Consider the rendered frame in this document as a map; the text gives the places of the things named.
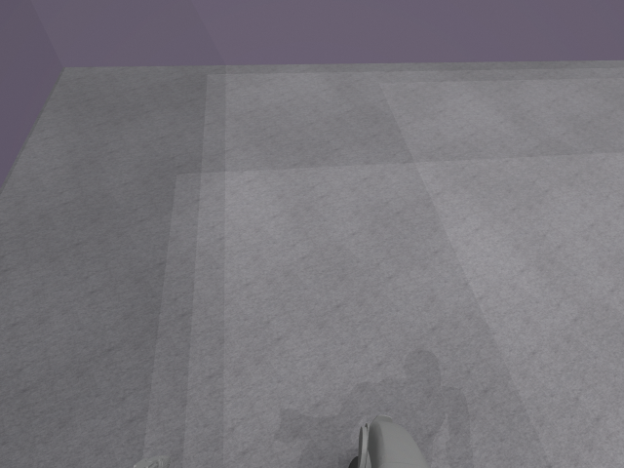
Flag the right robot shin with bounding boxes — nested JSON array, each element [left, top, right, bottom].
[[373, 415, 393, 423]]

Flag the right robot thigh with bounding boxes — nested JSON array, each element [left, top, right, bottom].
[[358, 421, 430, 468]]

